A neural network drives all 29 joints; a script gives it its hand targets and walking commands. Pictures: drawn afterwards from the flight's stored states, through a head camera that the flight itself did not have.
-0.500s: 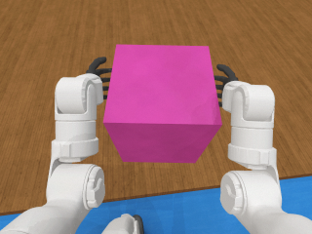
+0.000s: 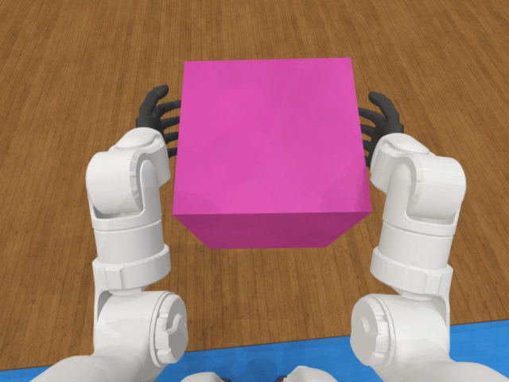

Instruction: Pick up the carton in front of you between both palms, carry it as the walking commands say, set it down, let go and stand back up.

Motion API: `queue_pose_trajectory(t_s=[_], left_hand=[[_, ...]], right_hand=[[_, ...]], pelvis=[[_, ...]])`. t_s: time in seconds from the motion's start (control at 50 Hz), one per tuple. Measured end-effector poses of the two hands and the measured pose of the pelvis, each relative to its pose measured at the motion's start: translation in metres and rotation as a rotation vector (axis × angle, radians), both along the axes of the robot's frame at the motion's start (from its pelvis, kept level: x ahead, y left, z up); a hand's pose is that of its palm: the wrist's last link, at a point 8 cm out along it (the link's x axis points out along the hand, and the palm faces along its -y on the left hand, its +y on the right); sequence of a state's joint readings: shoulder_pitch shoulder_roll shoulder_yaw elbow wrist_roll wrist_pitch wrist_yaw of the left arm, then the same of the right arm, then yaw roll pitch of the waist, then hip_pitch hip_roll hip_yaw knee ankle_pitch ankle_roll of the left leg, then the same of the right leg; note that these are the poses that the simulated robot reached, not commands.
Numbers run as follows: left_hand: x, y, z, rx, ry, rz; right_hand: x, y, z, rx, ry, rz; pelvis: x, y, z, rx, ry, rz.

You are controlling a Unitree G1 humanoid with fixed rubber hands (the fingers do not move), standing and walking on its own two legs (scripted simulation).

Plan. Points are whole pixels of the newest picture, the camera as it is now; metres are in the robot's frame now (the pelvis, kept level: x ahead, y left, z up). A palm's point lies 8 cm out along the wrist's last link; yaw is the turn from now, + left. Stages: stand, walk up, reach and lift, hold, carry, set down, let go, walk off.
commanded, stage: carry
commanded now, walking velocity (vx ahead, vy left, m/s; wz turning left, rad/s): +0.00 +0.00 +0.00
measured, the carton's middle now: (267, 170) +0.40 +0.00 +0.06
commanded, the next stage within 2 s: none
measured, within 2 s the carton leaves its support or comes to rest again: neither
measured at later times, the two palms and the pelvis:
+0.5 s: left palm (157, 92) +0.46 +0.15 +0.16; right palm (378, 95) +0.46 -0.15 +0.16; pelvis +0.09 -0.01 +0.00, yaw +0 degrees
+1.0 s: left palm out of the picture +0.71 +0.21 +0.20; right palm out of the picture +0.67 -0.09 +0.20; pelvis +0.30 +0.10 +0.06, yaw -2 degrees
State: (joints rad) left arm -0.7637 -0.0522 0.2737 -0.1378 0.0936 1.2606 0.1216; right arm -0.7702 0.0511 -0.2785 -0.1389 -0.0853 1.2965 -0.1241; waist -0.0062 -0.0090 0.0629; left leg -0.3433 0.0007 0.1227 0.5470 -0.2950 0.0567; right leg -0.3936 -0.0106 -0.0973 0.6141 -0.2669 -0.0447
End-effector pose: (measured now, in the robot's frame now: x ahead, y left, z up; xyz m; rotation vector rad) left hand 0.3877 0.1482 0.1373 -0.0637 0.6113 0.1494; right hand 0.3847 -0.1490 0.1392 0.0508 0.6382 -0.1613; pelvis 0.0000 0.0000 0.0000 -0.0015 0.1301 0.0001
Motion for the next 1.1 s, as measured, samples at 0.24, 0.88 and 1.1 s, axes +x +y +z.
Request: queue_pose_trajectory(t_s=[0.24, 0.88, 1.1], left_hand=[[0.028, 0.001, -0.005, 0.057, 0.126, -0.042], [0.267, 0.058, 0.022, 0.029, 0.151, -0.105], [0.370, 0.066, 0.098, 0.009, 0.016, -0.089]], right_hand=[[0.024, 0.001, -0.007, -0.054, 0.125, 0.034], [0.238, 0.059, 0.021, -0.068, 0.133, -0.046], [0.342, 0.066, 0.099, -0.030, -0.005, -0.081]], pelvis=[[0.047, 0.000, 0.012, -0.007, -0.026, -0.003], [0.257, 0.082, 0.022, 0.017, -0.082, -0.026], [0.354, 0.094, 0.069, -0.008, -0.041, -0.037]])
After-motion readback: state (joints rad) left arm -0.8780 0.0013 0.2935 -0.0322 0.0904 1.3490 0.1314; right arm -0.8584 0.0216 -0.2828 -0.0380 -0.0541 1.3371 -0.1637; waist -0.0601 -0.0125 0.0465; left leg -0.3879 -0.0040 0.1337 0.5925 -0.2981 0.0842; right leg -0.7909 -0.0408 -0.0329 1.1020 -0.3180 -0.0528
